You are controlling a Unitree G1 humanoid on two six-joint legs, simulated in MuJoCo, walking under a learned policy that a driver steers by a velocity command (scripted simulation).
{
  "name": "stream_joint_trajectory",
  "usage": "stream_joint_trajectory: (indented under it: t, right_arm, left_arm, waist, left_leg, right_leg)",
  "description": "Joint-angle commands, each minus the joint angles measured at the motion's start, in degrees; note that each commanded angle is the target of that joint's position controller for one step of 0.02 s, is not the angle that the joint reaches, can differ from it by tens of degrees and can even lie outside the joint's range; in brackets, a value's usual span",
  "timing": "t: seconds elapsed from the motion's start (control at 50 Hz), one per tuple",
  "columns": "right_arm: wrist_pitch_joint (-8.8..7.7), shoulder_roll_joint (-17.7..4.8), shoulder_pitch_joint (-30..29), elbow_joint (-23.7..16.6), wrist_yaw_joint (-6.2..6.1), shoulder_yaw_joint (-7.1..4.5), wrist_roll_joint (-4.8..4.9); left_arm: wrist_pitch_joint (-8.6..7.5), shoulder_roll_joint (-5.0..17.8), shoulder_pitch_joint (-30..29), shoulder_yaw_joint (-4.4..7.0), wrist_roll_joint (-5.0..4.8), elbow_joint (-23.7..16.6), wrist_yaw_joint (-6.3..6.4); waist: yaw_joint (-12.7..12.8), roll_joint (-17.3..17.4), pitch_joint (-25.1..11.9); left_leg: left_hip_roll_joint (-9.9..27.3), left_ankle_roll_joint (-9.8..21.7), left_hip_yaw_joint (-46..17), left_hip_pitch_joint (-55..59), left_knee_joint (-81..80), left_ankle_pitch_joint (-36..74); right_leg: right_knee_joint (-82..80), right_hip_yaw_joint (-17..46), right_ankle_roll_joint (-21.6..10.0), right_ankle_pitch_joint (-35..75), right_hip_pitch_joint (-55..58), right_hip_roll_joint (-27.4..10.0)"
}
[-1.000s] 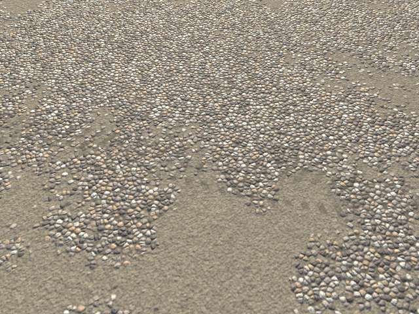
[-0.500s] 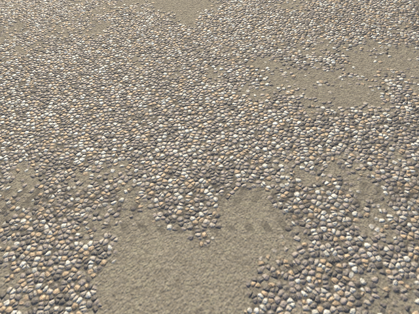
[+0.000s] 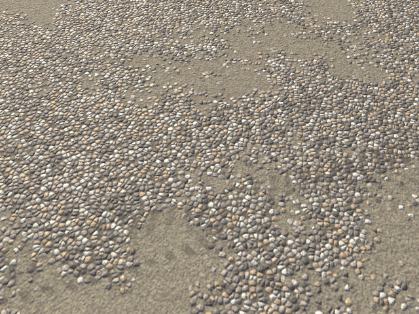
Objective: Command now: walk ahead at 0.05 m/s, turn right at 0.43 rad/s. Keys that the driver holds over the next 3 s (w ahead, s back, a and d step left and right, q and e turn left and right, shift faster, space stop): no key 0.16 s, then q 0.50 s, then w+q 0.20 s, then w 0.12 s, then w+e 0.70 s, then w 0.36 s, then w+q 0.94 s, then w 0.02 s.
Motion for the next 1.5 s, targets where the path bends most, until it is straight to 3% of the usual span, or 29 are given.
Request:
stream_joint_trajectory:
  t: [0.02, 0.16, 0.2, 0.22, 0.24, 0.26, 0.32, 0.38, 0.46, 0.58, 0.64, 0.66, 0.68, 0.7, 0.74, 0.78, 0.84, 0.94, 1.1, 1.16, 1.2, 1.22, 1.24, 1.26, 1.28, 1.3, 1.32, 1.4, 1.5]
  right_arm:
    - [-0.5, -7.84, 0.4, -2.29, -0.28, -1.99, 0.14]
    - [1.35, -10.43, 0.49, -1.47, 0.25, -2.6, 1.92]
    - [1.71, -6.92, 2.38, -0.02, 0.67, -1.23, 2.55]
    - [1.27, -3.55, 4.53, 0.74, 1.44, 0.0, 2.1]
    - [0.68, -0.23, 6.73, -0.11, 2.35, 0.8, 0.78]
    - [0.53, -5.07, 2.71, -0.69, 1.93, -0.6, 1.31]
    - [2.34, -9.87, 3.87, 0.49, 0.62, -3.17, 2.23]
    - [3.52, -7.46, 7.45, 0.81, -0.1, -3.58, 2.82]
    - [4.45, -4.36, 3.68, -2.23, 0.44, -2.59, 2.78]
    - [4.99, -5.76, 3.14, -6.33, 2.76, -2.66, 2.84]
    - [5.07, -6.68, 8.11, -5.57, 3.09, -3.65, 2.5]
    - [4.97, -10.64, 10.29, -5.53, 2.34, -5.08, 2.37]
    - [4.71, -17.81, 13.12, -6.47, 1.29, -6.71, 2.03]
    - [3.07, -16.49, 17.04, -6.64, 2.15, -6.23, 0.7]
    - [1.07, -12.22, 12.31, -6.97, 2.27, -5.06, 2.26]
    - [0.89, -9.74, 8.52, -8.14, 1.46, -3.85, 3.01]
    - [-0.06, -9.79, 10.59, -8.7, 0.73, -3.84, 1.84]
    - [-0.88, -10.56, 13.75, -7.11, 0.5, -4.07, 2.21]
    - [-1.05, -11.62, 17.84, -3.97, 1.41, -4.19, 2.4]
    - [-0.6, -12.65, 17.6, -3.48, 1.32, -4.56, 2.57]
    - [-0.24, -12.5, 15.6, -3.96, 1.01, -4.36, 2.42]
    - [-0.3, -10.97, 15.04, -4.7, 0.66, -3.67, 1.94]
    - [-1.33, -7.81, 17.31, -7.48, 0.62, -2.41, 1.06]
    - [-2.84, -6.95, 16.76, -7.85, 0.82, -1.89, 1.25]
    - [-4.05, -10.67, 12.94, -8.6, 1.7, -2.62, 2.99]
    - [-4.72, -10.5, 9.65, -9.07, 2.18, -2.36, 3.37]
    - [-5.02, -9.91, 8.12, -9.33, 2.33, -2.32, 2.1]
    - [-3.67, -8.47, 9.74, -8.92, 1.96, -2.63, 0.32]
    - [-3.78, -5.22, -1.55, -11.52, 1.67, -1.41, 0.44]
  left_arm:
    - [-0.11, 0.33, 6.24, -0.22, 0.41, -2.92, 0.3]
    - [-0.56, 2.01, 3.05, -0.77, 0.73, -4.43, -1.14]
    - [-0.7, 0.9, 5.63, -0.8, 1.3, -2.94, -1.45]
    - [-0.64, 2.25, 6.64, -0.72, 2.17, -3.24, -1.27]
    - [-0.46, 6.83, 4.08, -0.08, 3.03, -4.38, -0.73]
    - [-0.91, 6.8, 1.02, 0.11, 3.72, -5.08, -0.89]
    - [-3.53, 6.49, -2.68, 0.48, 2.71, -5.77, -0.52]
    - [-3.88, 4.09, -2.68, 0.04, 1.5, -5.12, 0.2]
    - [-2.49, 4.09, -2.78, 0.57, 1.45, -4.59, 1.27]
    - [-1.88, 8.09, -3.63, 2.28, 0.57, -3.94, 0.86]
    - [-1.9, 7.43, -3.43, 2.32, -0.6, -2.69, 0.57]
    - [-2.09, 5.21, -1.04, 1.83, 0.58, -2.09, 0.15]
    - [-2.43, 0.65, -4.02, 0.1, 3.66, -5.95, -0.47]
    - [-3.29, 2.93, -9.15, 0.69, 2.15, -7.57, -0.75]
    - [-3.98, 6.45, -10.81, 1.98, -0.2, -7.23, -1.34]
    - [-4.52, 6.98, -9.26, 2.46, 1.06, -6.14, -1.05]
    - [-6.46, 5.22, -8.25, 2.21, 1.35, -5.31, -1.67]
    - [-7.67, 2.74, -11.28, 0.99, 0.98, -5.17, -2.46]
    - [-8.91, 3.2, -17.5, -0.28, -0.53, -8.08, -4.62]
    - [-9.05, 3.94, -15.42, -0.33, -0.69, -8.53, -5.42]
    - [-8.78, 5.86, -6.05, 0.9, -0.36, -5.9, -5.18]
    - [-8.64, 8.3, 2.82, 1.97, -0.26, -3.97, -4.82]
    - [-8.43, 14.67, 10.94, 3.48, 0.39, -3.5, -4.6]
    - [-8.32, 12.15, 12.77, 2.75, -0.6, -2.49, -4.93]
    - [-8.01, 9.08, 9.68, 1.69, -0.75, -3.15, -4.7]
    - [-7.54, 7.84, 6.73, 1.28, -0.05, -4.37, -4.48]
    - [-7.13, 6.9, 4.37, 0.91, 0.29, -5.05, -4.44]
    - [-7.13, 6.45, 0.76, 0.49, 0.39, -6.11, -3.66]
    - [-6.67, 8.1, 5.27, 1.02, -0.53, -3.47, -2.28]
  waist:
    - [0.89, 6.56, -8.45]
    - [0.29, 8.11, -9.58]
    - [1.86, 7.19, -8.89]
    - [1.68, 4.47, -9.19]
    - [-2.42, -8.21, -8.76]
    - [0.16, -11.58, -5.69]
    - [0.11, -9.02, -2.88]
    - [-1.01, -4.74, -5.13]
    - [0.99, -5.53, -6.56]
    - [1.53, -7.87, -7.82]
    - [-1.33, -5.71, -8.55]
    - [-1.1, 2.49, -9.76]
    - [-1.08, 20.05, -10.05]
    - [-5.99, 14.13, -14.25]
    - [-3.44, 7.11, -6.51]
    - [-1.19, 7.68, -2.81]
    - [-0.95, 6.81, -3.74]
    - [-3.03, 8.82, -3.24]
    - [-6.62, 8.42, 0.64]
    - [-4.87, 8.89, -0.3]
    - [0.56, 7.27, -6.5]
    - [4.61, 4.59, -12.59]
    - [5.4, -8.46, -20.51]
    - [5.24, -14.96, -21.51]
    - [5.39, -9.4, -13.55]
    - [4.59, -4.2, -8.72]
    - [2.96, 0.27, -5.08]
    - [-1.24, -2.33, -3.63]
    - [2.23, -2.55, -2.04]
  left_leg:
    - [15.17, 13.18, -11.75, 5.73, -10.39, 6.0]
    - [15.92, 11.61, -10.46, 6.06, -9.09, -5.94]
    - [12.65, 7.32, -8.97, 1.35, -5.42, -10.44]
    - [9.7, 2.27, -7.08, -3.09, -1.58, -14.4]
    - [3.3, -2.81, -0.19, -6.43, 7.35, -19.86]
    - [2.8, -3.87, -2.51, -3.56, 12.95, -24.24]
    - [1.28, -5.06, -5.31, -9.65, 32.3, -24.73]
    - [0.97, -6.84, -8.51, -14.29, 41.67, -23.38]
    - [2.95, -8.9, -4.59, -13.03, 32.47, -19.98]
    - [2.63, -5.36, 0.33, -3.35, 18.8, -19.61]
    - [-0.39, -0.98, 2.11, 8.22, 3.09, -6.66]
    - [4.07, 1.7, -5.9, 17.79, 0.17, 8.04]
    - [19.77, 11.57, -28.9, 27.12, -0.1, 24.54]
    - [24.01, 19.53, -37.59, 26.27, -5.15, 6.09]
    - [18.71, 14.13, -33.11, 22.2, -9.97, -25.25]
    - [14.95, 11.06, -29.73, 17.26, -13.17, -29.08]
    - [12.24, 10.31, -25.5, 17.73, -14.12, -18.97]
    - [10.69, 9.03, -20.6, 16.94, -13.84, -11.15]
    - [14.91, 9.41, -19.73, 21.52, -11.92, -7.13]
    - [15.98, 8.22, -17.9, 24.22, -8.97, 3.78]
    - [12.37, 5.74, -12.27, 21.98, 1.83, 24.08]
    - [9.54, 3.35, -8.51, 15.27, 14.41, 26.35]
    - [1.79, -1.75, -3.44, -5.6, 37.02, 7.62]
    - [-2.8, -2.95, -8.69, -19.54, 47.91, -26.2]
    - [0.98, -2.12, -11.33, -25.99, 51.78, -23.75]
    - [3.41, -1.36, -10.16, -25.84, 50.45, -19.27]
    - [5.12, -1.49, -9.42, -24.42, 45.76, -15.69]
    - [6.39, -4.6, -7.38, -16.82, 36.62, -10.04]
    - [2.87, -6.62, -5.85, -12.02, 15.86, 5.91]
  right_leg:
    - [-6.01, -0.88, 0.2, 1.41, 2.58, -2.14]
    - [-28.71, -4.31, -2.75, 7.58, 13.0, -1.58]
    - [-42.33, -5.02, -5.36, 12.96, 22.72, -0.07]
    - [-47.14, 1.35, -7.35, 15.25, 28.67, -5.18]
    - [-49.12, 12.87, -11.89, 18.22, 26.72, -16.32]
    - [-53.4, 14.79, -16.94, 14.46, 14.82, -19.78]
    - [-52.09, 9.48, -16.53, 25.02, 17.02, -17.32]
    - [-49.01, 5.1, -16.53, 40.08, 23.59, -17.85]
    - [-48.09, 0.52, -16.09, 37.9, 27.16, -17.5]
    - [-45.75, -1.22, -16.12, 38.29, 25.12, -20.31]
    - [-37.96, -6.01, -10.28, 29.65, 20.33, -17.55]
    - [-27.58, -11.08, -5.33, 19.43, 11.74, -13.65]
    - [-8.92, -13.57, 0.67, -12.14, -7.91, -4.57]
    - [-0.1, -2.14, 0.03, -14.47, -13.65, -1.84]
    - [-0.2, 0.83, -2.83, -2.29, -19.06, -4.69]
    - [-5.28, 1.18, -2.78, 7.2, -16.93, -5.54]
    - [-11.28, 0.21, -2.0, 16.62, -14.35, -4.13]
    - [-28.02, -0.83, -0.05, 24.01, -8.92, -2.92]
    - [-36.65, -3.06, -3.97, 20.73, -8.26, -3.42]
    - [-37.96, -4.82, -7.14, 16.69, -4.39, -2.21]
    - [-41.04, -7.7, -9.88, 19.35, 11.27, 1.67]
    - [-40.4, -2.68, -12.61, 20.58, 25.4, -1.44]
    - [-42.4, 21.64, -20.88, 14.48, 46.07, -15.0]
    - [-51.36, 40.68, -24.55, 6.22, 51.96, -20.55]
    - [-52.81, 36.24, -22.25, 2.02, 47.18, -19.83]
    - [-52.98, 29.03, -20.62, 5.01, 40.28, -17.47]
    - [-54.21, 24.54, -19.72, 10.0, 33.49, -15.11]
    - [-57.51, 16.02, -19.54, 25.22, 21.49, -9.96]
    - [-55.82, 9.8, -15.97, 30.9, 16.56, -5.25]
